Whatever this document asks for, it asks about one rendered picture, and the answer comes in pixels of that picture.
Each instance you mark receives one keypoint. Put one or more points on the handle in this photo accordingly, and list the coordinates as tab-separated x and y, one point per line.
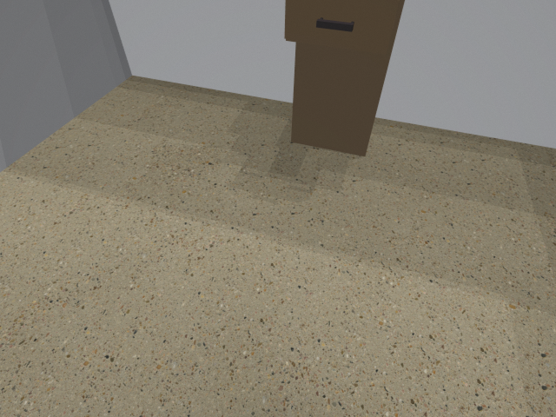
334	25

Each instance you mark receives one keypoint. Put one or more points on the drawer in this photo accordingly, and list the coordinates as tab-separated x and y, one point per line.
373	23

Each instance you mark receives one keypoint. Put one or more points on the cabinet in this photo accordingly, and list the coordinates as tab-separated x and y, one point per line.
337	93

